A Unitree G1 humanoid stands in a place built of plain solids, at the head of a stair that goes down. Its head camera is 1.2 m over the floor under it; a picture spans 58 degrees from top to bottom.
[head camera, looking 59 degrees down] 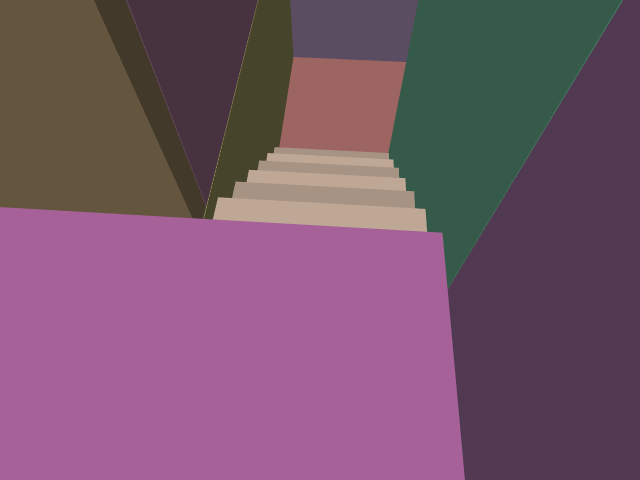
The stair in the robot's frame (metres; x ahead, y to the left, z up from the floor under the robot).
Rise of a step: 0.19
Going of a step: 0.23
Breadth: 0.82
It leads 4 degrees to the right of straight ahead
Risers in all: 7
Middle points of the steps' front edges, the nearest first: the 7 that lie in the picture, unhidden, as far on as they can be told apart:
0.78 0.01 0.00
1.00 0.00 -0.19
1.23 -0.02 -0.37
1.46 -0.03 -0.56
1.69 -0.05 -0.75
1.92 -0.07 -0.94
2.15 -0.08 -1.12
